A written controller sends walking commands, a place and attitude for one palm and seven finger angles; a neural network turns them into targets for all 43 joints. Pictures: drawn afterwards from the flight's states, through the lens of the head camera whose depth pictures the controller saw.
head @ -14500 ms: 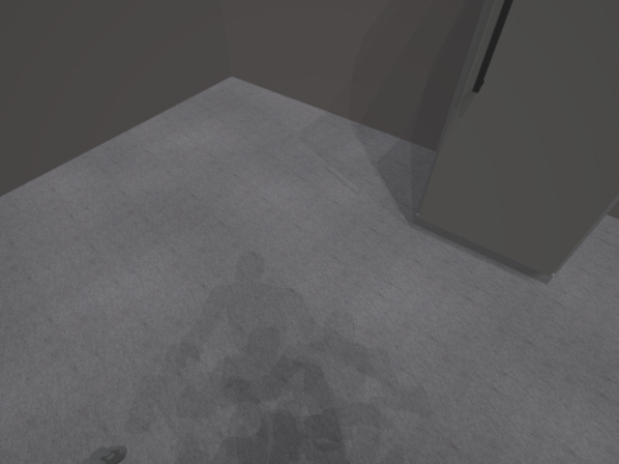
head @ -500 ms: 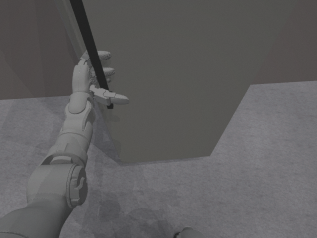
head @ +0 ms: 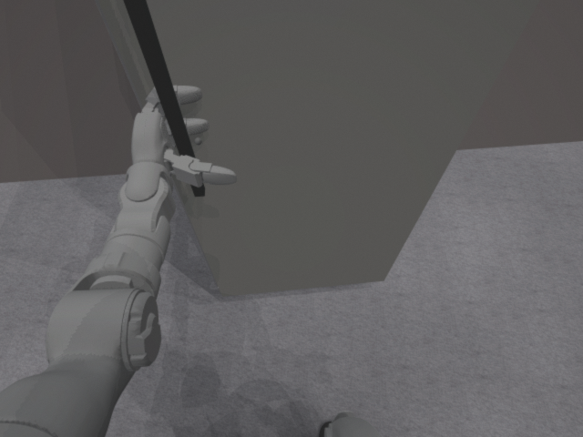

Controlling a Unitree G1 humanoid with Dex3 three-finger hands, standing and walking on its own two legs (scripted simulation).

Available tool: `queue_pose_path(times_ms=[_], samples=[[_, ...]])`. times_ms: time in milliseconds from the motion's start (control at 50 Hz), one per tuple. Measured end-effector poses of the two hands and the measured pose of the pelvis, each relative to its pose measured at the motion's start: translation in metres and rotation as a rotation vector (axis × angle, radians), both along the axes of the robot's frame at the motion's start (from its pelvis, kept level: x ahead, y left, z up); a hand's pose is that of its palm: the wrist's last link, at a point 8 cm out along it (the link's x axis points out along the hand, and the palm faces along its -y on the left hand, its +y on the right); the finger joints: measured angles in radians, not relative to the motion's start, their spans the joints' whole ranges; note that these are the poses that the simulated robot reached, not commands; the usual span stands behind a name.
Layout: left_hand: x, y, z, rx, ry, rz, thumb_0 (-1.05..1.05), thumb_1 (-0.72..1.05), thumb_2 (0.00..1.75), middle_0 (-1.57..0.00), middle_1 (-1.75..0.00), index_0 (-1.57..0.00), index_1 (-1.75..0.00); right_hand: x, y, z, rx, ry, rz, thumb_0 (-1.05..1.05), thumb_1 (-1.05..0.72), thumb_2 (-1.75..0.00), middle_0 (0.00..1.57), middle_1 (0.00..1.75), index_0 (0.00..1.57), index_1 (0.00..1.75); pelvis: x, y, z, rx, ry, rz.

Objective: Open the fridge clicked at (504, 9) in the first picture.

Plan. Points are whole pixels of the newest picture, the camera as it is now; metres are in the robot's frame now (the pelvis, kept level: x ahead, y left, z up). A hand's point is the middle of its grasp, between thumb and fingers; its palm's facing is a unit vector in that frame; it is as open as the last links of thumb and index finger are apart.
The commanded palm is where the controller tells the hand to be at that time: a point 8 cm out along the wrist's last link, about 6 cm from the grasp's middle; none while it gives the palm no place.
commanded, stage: grip the handle and tug to test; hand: left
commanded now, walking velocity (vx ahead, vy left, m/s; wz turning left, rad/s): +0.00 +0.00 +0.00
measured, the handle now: (163, 69) +0.54 +0.13 +0.20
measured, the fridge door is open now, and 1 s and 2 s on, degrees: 0 0 1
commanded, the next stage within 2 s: pull the door a little, standing still in 1.52 s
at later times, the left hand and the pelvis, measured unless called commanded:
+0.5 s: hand (197, 138) +0.50 +0.10 +0.12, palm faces +0.02 -1.00 -0.01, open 10.2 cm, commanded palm +0.46 +0.16 +0.12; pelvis +0.01 +0.00 +0.00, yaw +0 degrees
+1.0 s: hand (193, 144) +0.48 +0.11 +0.12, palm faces +0.04 -1.00 -0.01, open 5.3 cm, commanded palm +0.45 +0.16 +0.12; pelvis +0.01 +0.00 +0.00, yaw +0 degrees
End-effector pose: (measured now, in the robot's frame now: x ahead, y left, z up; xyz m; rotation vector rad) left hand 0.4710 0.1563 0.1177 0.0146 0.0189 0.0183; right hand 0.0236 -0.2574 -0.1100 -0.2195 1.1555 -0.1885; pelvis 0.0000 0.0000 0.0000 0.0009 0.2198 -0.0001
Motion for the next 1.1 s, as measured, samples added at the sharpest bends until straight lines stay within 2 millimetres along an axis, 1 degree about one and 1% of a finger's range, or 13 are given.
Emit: queue_pose_path(times_ms=[180,280,380,520,640,740,840,960,1100], samples=[[0.004,0.002,-0.003,0.004,-0.012,0.003,-0.01,-0.49,0.31,-0.31,-1.21,-0.31,-1.21,0.000,0.001,0.000,0.003,0.014,-0.007,0.00,-0.90,-0.90,0.20,0.30,0.20,0.30,0.003,0.000,0.000,0.000,0.008,-0.005],[0.004,0.001,-0.003,0.005,-0.010,-0.002,-0.01,-0.39,0.35,-0.32,-1.22,-0.32,-1.23,0.003,0.001,-0.001,0.007,0.019,-0.005,0.00,-0.90,-0.90,0.20,0.30,0.20,0.30,0.007,0.000,0.000,-0.002,0.009,-0.003],[0.006,0.001,-0.002,-0.002,-0.006,0.005,-0.01,-0.22,0.43,-0.34,-1.25,-0.34,-1.25,0.009,0.001,0.000,0.008,0.011,-0.005,0.00,-0.90,-0.90,0.20,0.30,0.20,0.30,0.010,-0.001,0.001,-0.003,0.008,-0.004],[0.004,0.001,0.000,-0.002,-0.015,0.002,0.00,0.08,0.56,-0.37,-1.29,-0.37,-1.29,0.018,0.001,0.001,0.013,-0.007,-0.003,0.00,-0.90,-0.90,0.20,0.30,0.20,0.30,0.013,-0.002,0.002,-0.003,0.002,-0.006],[-0.004,0.007,0.001,-0.001,-0.020,0.010,0.00,0.36,0.67,-0.40,-1.33,-0.40,-1.33,0.025,0.000,0.004,0.016,-0.032,-0.005,0.00,-0.90,-0.90,0.20,0.30,0.20,0.30,0.014,-0.003,0.004,-0.004,-0.007,-0.009],[-0.011,0.005,0.004,-0.002,-0.025,0.010,0.01,0.59,0.77,-0.42,-1.36,-0.41,-1.36,0.030,0.001,0.003,0.019,-0.046,0.007,0.00,-0.90,-0.90,0.20,0.30,0.20,0.30,0.012,-0.003,0.005,-0.005,-0.021,-0.002],[-0.012,0.005,0.004,-0.006,-0.014,0.018,0.01,0.76,0.84,-0.41,-1.37,-0.41,-1.38,0.033,0.001,0.004,0.018,-0.059,0.016,0.00,-0.90,-0.90,0.20,0.30,0.20,0.30,0.010,-0.003,0.005,-0.004,-0.027,0.003],[-0.012,0.004,0.004,-0.003,-0.018,0.019,0.01,0.76,0.83,-0.41,-1.37,-0.40,-1.39,0.030,0.002,0.003,0.017,-0.059,0.021,0.00,-0.90,-0.90,0.20,0.30,0.20,0.30,0.007,-0.003,0.004,-0.002,-0.025,0.003],[-0.012,0.004,0.004,-0.001,-0.021,0.016,0.01,0.76,0.83,-0.41,-1.38,-0.39,-1.39,0.021,0.002,0.002,0.016,-0.039,0.015,0.00,-0.90,-0.90,0.20,0.30,0.20,0.30,0.005,-0.003,0.003,-0.001,-0.022,0.003]])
